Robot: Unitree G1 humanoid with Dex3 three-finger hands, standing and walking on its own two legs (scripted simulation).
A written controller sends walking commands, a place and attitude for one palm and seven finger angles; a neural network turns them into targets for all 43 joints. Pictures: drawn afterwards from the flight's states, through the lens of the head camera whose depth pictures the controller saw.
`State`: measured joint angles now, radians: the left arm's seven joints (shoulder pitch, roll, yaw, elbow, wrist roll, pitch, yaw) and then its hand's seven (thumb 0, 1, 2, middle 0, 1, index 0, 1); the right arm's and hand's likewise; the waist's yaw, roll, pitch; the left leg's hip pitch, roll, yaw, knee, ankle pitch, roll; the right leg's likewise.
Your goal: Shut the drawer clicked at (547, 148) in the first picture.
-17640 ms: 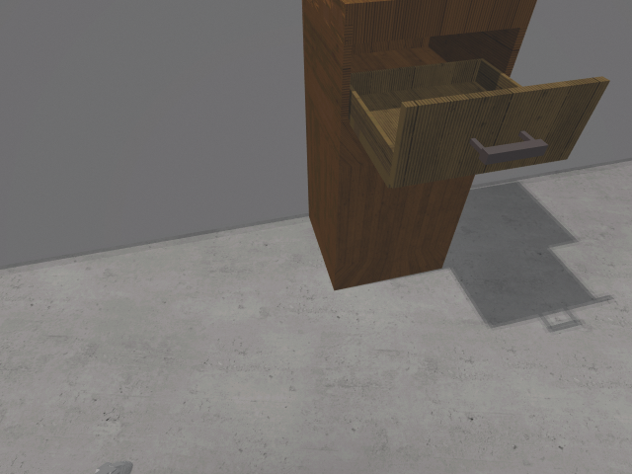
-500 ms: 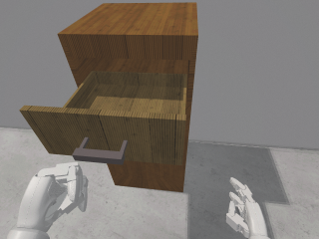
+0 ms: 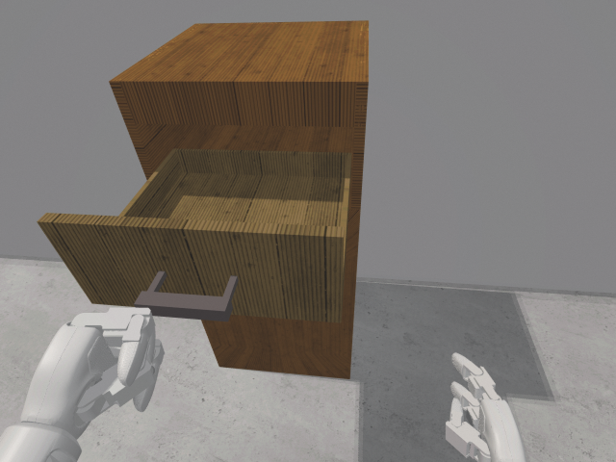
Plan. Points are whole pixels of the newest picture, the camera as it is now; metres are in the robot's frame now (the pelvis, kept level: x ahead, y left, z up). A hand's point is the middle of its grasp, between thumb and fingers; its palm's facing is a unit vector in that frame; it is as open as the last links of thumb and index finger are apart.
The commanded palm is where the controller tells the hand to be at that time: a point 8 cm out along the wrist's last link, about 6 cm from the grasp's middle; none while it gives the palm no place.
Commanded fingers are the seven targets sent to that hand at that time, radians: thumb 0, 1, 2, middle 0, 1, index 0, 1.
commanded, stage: raise the hand and make a fist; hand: left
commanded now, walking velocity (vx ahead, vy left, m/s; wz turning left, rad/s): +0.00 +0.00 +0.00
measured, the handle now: (190, 293) +0.31 +0.21 +0.08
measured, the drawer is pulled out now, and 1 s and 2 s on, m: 0.30 0.30 0.29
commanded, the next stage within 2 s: bring the fist close to the handle in 0.10 s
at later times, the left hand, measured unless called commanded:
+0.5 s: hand (156, 369) +0.17 +0.17 +0.14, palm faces +0.09 -0.99 -0.12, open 3.3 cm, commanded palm +0.12 +0.22 +0.15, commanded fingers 0.00 0.90 0.90 -1.40 -1.60 -1.40 -1.60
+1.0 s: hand (179, 359) +0.21 +0.18 +0.09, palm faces +0.02 -1.00 -0.05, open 3.3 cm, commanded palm +0.18 +0.23 +0.10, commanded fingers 0.00 0.90 0.90 -1.40 -1.60 -1.40 -1.60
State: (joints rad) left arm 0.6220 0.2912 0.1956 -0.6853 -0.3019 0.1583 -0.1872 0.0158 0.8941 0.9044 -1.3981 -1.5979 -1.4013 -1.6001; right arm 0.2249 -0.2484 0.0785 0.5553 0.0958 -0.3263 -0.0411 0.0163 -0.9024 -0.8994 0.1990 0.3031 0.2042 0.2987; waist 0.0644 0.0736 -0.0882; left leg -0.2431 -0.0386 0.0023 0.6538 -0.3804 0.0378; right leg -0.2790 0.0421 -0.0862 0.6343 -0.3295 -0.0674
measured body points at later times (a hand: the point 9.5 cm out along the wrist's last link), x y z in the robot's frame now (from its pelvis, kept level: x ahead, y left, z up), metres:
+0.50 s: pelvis -0.01 -0.02 +0.00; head -0.03 -0.06 +0.45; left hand +0.16 +0.23 +0.15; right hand +0.19 -0.25 -0.06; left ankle -0.02 +0.09 -0.72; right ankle +0.01 -0.07 -0.72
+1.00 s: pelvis +0.00 +0.01 +0.00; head +0.01 -0.01 +0.45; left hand +0.20 +0.23 +0.10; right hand +0.19 -0.21 -0.07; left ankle -0.02 +0.09 -0.72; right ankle +0.01 -0.07 -0.72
